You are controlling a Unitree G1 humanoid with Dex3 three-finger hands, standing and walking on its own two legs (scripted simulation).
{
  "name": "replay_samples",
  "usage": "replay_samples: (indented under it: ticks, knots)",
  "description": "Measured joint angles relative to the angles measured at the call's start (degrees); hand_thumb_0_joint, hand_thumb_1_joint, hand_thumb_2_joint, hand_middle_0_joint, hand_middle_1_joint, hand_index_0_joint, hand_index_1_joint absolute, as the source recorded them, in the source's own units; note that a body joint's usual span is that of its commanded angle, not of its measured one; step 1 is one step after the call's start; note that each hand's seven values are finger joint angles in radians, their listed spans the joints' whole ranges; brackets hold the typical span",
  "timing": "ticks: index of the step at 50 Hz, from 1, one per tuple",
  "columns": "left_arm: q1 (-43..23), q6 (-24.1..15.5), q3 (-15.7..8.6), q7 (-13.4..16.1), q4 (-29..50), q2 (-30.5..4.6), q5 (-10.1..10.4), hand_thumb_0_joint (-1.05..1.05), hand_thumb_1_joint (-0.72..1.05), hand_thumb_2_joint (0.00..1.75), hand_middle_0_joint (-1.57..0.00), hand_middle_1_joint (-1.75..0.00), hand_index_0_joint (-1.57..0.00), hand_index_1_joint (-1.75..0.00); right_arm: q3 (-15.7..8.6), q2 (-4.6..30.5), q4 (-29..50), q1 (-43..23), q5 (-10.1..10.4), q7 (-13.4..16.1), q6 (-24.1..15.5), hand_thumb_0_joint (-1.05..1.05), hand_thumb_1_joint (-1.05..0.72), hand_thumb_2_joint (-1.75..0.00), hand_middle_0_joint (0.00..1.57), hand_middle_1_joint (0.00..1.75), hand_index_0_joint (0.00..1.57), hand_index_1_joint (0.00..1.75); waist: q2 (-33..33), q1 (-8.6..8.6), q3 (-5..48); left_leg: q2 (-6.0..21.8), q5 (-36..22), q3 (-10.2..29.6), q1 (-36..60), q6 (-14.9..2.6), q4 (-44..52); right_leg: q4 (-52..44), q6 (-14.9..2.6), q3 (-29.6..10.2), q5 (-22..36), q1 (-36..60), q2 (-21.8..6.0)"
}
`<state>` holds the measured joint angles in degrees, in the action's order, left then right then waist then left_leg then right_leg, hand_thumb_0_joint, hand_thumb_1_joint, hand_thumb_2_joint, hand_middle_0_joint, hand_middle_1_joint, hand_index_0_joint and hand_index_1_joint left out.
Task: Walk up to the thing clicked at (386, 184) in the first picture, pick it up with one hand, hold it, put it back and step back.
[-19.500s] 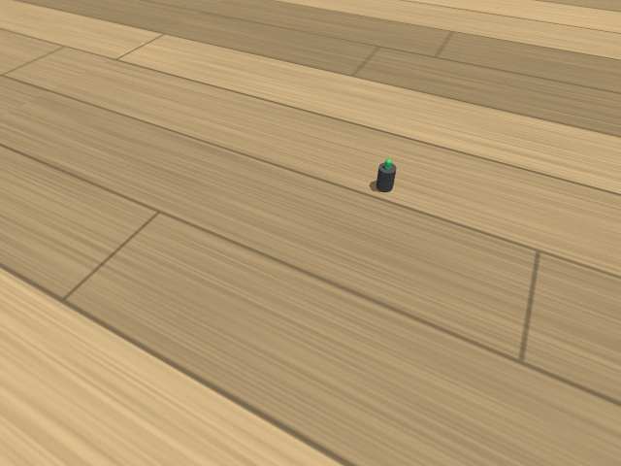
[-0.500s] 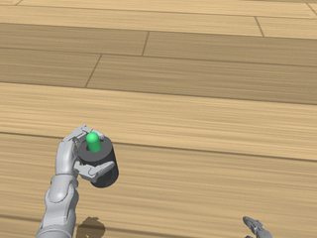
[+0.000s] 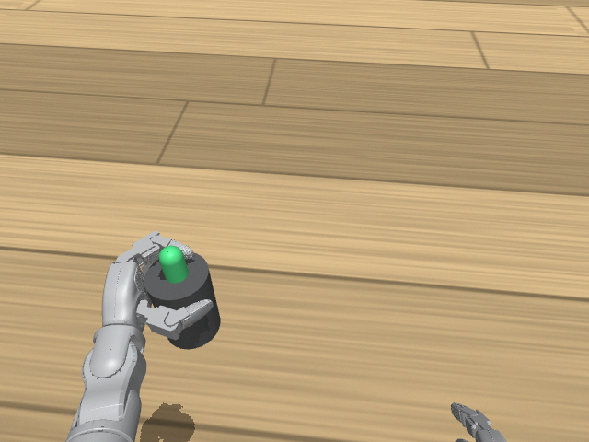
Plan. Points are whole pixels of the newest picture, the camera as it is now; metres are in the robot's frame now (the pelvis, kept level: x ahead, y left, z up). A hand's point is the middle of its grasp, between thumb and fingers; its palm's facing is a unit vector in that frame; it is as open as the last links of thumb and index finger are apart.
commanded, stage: hold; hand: left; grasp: from the side
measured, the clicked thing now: (182, 291) +0.32 +0.17 +0.02
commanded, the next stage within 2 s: crouch in 0.56 s
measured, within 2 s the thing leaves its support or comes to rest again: neither
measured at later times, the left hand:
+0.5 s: hand (177, 290) +0.31 +0.17 +0.04, palm faces +0.05 -1.00 -0.04, open 9.3 cm
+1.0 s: hand (185, 307) +0.31 +0.17 -0.01, palm faces +0.07 -1.00 -0.01, open 9.3 cm
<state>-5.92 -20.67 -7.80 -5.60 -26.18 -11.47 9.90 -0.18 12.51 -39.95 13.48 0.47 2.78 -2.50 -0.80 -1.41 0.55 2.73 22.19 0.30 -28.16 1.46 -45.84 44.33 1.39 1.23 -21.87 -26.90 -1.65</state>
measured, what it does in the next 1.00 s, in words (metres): stands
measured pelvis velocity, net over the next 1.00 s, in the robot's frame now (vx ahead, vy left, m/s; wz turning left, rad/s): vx -0.02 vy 0.00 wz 0.00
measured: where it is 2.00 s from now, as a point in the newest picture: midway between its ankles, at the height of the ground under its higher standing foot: outside the picture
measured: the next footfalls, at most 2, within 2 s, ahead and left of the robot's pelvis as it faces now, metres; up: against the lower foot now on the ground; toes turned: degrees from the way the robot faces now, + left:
none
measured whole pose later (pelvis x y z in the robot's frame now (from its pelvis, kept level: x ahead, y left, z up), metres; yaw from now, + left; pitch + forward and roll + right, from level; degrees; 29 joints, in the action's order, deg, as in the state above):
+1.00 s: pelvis -0.02 +0.00 -0.02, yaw +0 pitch +9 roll -1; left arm -10.6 -28.4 -9.7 -6.7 -36.2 -10.8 9.3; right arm -0.8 12.8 -39.5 11.5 -0.6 0.5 -4.2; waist 0.2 -1.9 1.3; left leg 2.7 23.6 1.0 -39.7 1.7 -54.0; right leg 52.9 1.0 1.4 -23.7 -38.4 -1.7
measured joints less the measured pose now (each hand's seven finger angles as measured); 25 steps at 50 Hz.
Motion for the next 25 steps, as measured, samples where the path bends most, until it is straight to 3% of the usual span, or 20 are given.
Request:
replay_samples:
  ticks: [25]
  knots:
    - [0.4, 0.6, 0.6, -0.2, 0.5, 0.0, -0.3, 0.01, -0.41, 1.00, -0.65, -0.99, -0.89, -1.11, 0.1, 0.0, -0.1, -0.1, -0.1, -0.4, -0.6, 0.01, -0.91, -0.90, 0.20, 0.30, 0.20, 0.30, -0.2, 0.09, 0.1, 0.0, -0.1, 0.3, -0.4, 0.10, -0.7, 0.7, -0.11, 0.3, 0.0, -0.2, 0.1]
